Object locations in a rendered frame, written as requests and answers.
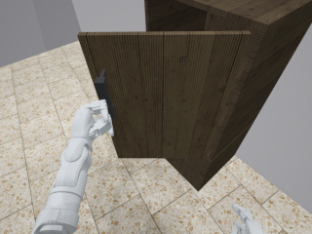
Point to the cupboard door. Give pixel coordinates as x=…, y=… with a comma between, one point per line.
x=169, y=87

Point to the robot left forearm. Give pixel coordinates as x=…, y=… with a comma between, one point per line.
x=60, y=214

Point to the handle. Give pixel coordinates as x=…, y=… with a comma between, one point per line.
x=103, y=93

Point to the robot right hand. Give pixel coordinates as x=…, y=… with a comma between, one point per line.
x=251, y=226

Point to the robot left hand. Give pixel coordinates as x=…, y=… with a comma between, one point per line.
x=86, y=126

